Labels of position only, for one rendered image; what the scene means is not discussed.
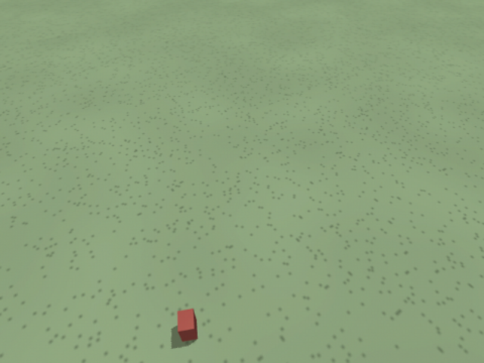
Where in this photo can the carton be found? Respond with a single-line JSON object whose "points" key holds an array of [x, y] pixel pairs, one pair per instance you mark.
{"points": [[187, 325]]}

